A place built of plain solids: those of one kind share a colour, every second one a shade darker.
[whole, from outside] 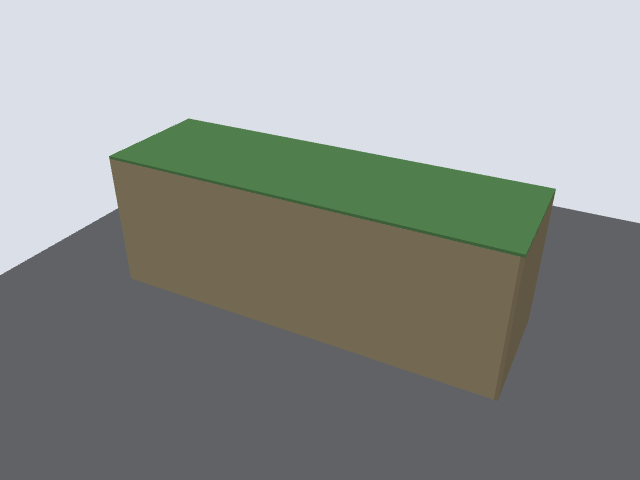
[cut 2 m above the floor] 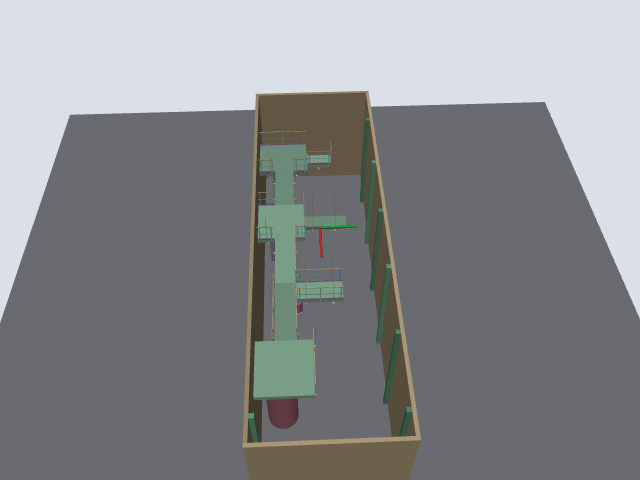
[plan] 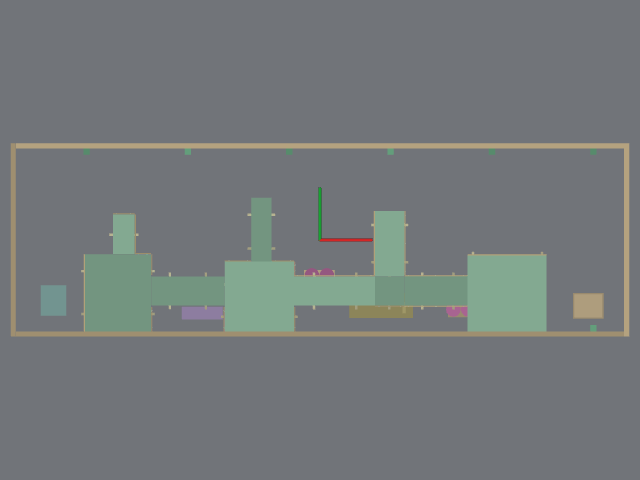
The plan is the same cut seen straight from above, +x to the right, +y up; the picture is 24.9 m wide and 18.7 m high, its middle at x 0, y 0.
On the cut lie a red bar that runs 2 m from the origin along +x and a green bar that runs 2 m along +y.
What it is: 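A plant hall; level steel catwalks 5.56 m over a floor that is never walked; the drop lies beside the walker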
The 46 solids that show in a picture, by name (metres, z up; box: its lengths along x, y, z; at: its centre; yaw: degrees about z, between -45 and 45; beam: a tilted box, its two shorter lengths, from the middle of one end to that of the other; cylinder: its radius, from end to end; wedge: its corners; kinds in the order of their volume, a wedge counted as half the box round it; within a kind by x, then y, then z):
{
 "wall_1": {"box": [0.2, 7.53, 8.5], "at": [-11.95, 0.0, 4.2]},
 "wall_2": {"box": [23.69, 0.2, 8.5], "at": [0.0, -3.66, 4.2]},
 "wall_3": {"box": [23.69, 0.2, 8.5], "at": [0.0, 3.67, 4.2]},
 "wall_4": {"box": [0.2, 7.53, 8.5], "at": [11.95, 0.0, 4.2]},
 "roof_1": {"box": [24.09, 7.53, 0.16], "at": [0.0, 0.0, 8.53]},
 "floor_1": {"box": [2.57, 3.01, 0.28], "at": [-7.87, -2.06, 5.42]},
 "floor_2": {"box": [0.84, 1.55, 0.28], "at": [-7.64, 0.22, 5.42]},
 "floor_3": {"box": [2.87, 1.14, 0.28], "at": [-5.15, -1.99, 5.42]},
 "floor_4": {"box": [2.7, 2.72, 0.28], "at": [-2.36, -2.2, 5.42]},
 "floor_5": {"box": [0.8, 2.49, 0.28], "at": [-2.28, 0.41, 5.42]},
 "floor_6": {"box": [3.15, 1.14, 0.28], "at": [0.57, -1.99, 5.42]},
 "floor_7": {"box": [1.14, 1.14, 0.28], "at": [2.72, -1.99, 5.42]},
 "floor_8": {"box": [1.14, 2.55, 0.28], "at": [2.72, -0.14, 5.42]},
 "floor_9": {"box": [2.46, 1.14, 0.28], "at": [4.52, -1.99, 5.42]},
 "floor_10": {"box": [3.08, 2.96, 0.28], "at": [7.28, -2.08, 5.42]},
 "tank_1": {"cylinder": 0.84, "from": [7.21, -2.35, 0.0], "to": [7.21, -2.35, 4.66]},
 "pier_1": {"box": [0.25, 0.25, 8.11], "at": [-9.1, 3.44, 4.0]},
 "pier_2": {"box": [0.25, 0.25, 8.11], "at": [-5.15, 3.44, 4.0]},
 "pier_3": {"box": [0.25, 0.25, 8.11], "at": [-1.2, 3.44, 4.0]},
 "pier_4": {"box": [0.25, 0.25, 8.11], "at": [2.75, 3.44, 4.0]},
 "pier_5": {"box": [0.25, 0.25, 8.11], "at": [6.7, 3.44, 4.0]},
 "pier_6": {"box": [0.25, 0.25, 8.11], "at": [10.65, -3.44, 4.0]},
 "pier_7": {"box": [0.25, 0.25, 8.11], "at": [10.65, 3.44, 4.0]},
 "mach_1": {"box": [2.48, 0.96, 0.85], "at": [2.38, -2.56, 0.37]},
 "mach_2": {"box": [1.63, 0.75, 0.73], "at": [2.4, -2.6, 1.17]},
 "cab_1": {"box": [1.6, 0.49, 2.19], "at": [-4.59, -2.85, 1.05]},
 "tote_1": {"box": [1.0, 1.2, 0.19], "at": [-10.39, -2.36, 0.04]},
 "tote_2": {"box": [0.96, 1.16, 1.0], "at": [-10.39, -2.36, 1.66]},
 "pal_1": {"box": [1.2, 1.0, 0.19], "at": [10.45, -2.57, 0.05]},
 "pal_2": {"box": [1.1, 0.9, 0.9], "at": [10.45, -2.57, 0.59]},
 "drum_1": {"cylinder": 0.28, "from": [-0.31, -1.38, 0.14], "to": [-0.31, -1.38, 1.02]},
 "drum_2": {"cylinder": 0.28, "from": [0.27, -1.38, 0.14], "to": [0.27, -1.38, 1.02]},
 "drum_3": {"cylinder": 0.28, "from": [5.2, -2.7, 0.14], "to": [5.2, -2.7, 1.02]},
 "drum_4": {"cylinder": 0.28, "from": [5.78, -2.7, 0.14], "to": [5.78, -2.7, 1.02]},
 "rail_1": {"box": [0.044, 3.01, 0.044], "at": [-9.18, -2.06, 6.64]},
 "rail_2": {"box": [0.044, 0.96, 0.044], "at": [-3.74, -3.09, 6.64]},
 "rail_3": {"box": [3.15, 0.044, 0.044], "at": [0.57, -1.39, 6.64]},
 "rail_4": {"box": [0.044, 2.49, 0.044], "at": [2.12, -0.12, 6.64]},
 "rail_5": {"box": [0.044, 2.49, 0.044], "at": [3.31, -0.12, 6.64]},
 "rail_6": {"box": [2.46, 0.044, 0.044], "at": [4.52, -2.58, 6.64]},
 "rail_7": {"box": [2.46, 0.044, 0.044], "at": [4.52, -1.39, 6.64]},
 "rail_8": {"box": [3.08, 0.044, 0.044], "at": [7.28, -0.58, 6.64]},
 "toe_1": {"box": [0.012, 3.01, 0.14], "at": [-9.16, -2.06, 5.59]},
 "toe_2": {"box": [0.012, 2.49, 0.14], "at": [2.14, -0.12, 5.59]},
 "toe_3": {"box": [0.012, 2.49, 0.14], "at": [3.29, -0.12, 5.59]},
 "toe_4": {"box": [3.08, 0.012, 0.14], "at": [7.28, -0.6, 5.59]}
}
